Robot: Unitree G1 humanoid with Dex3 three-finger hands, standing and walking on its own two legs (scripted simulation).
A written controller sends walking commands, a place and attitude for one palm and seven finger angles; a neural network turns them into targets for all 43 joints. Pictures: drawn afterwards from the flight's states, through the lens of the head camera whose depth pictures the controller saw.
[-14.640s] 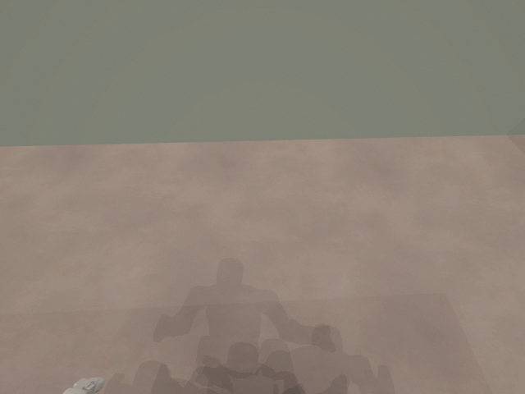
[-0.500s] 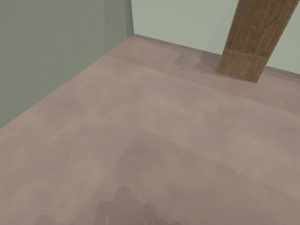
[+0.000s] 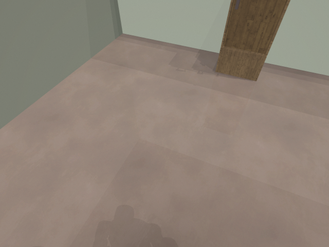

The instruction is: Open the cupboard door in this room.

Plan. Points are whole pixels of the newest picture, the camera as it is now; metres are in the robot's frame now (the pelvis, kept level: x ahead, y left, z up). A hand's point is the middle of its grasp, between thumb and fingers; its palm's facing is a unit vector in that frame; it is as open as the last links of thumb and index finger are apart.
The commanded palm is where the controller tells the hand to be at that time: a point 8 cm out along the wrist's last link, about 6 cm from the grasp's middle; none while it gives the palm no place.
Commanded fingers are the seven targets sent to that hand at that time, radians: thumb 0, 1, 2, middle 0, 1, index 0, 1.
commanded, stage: stand and wait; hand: left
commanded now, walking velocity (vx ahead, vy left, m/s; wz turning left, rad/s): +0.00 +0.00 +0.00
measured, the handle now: out of the picture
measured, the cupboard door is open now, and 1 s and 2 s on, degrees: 0 0 0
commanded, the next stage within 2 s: turn or walk to find it in 0.18 s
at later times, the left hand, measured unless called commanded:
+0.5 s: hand out of the picture -0.03 +0.17 -0.17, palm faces +0.09 -0.98 -0.19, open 7.4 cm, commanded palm none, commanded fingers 0.00 0.90 0.90 -0.20 -0.30 -0.20 -0.30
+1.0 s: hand out of the picture +0.00 +0.19 -0.17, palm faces +0.11 -0.97 -0.21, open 7.4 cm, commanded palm none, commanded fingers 0.00 0.90 0.90 -0.20 -0.30 -0.20 -0.30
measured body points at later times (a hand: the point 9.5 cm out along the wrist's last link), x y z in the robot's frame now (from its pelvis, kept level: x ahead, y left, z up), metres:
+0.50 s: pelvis +0.00 +0.00 +0.00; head +0.01 +0.00 +0.45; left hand -0.03 +0.23 -0.16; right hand +0.02 -0.22 -0.16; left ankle -0.02 +0.13 -0.74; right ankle +0.02 -0.11 -0.74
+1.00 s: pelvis -0.01 +0.00 +0.00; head +0.00 +0.00 +0.45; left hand -0.01 +0.24 -0.15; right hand +0.03 -0.22 -0.16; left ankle -0.02 +0.13 -0.74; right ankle +0.02 -0.11 -0.74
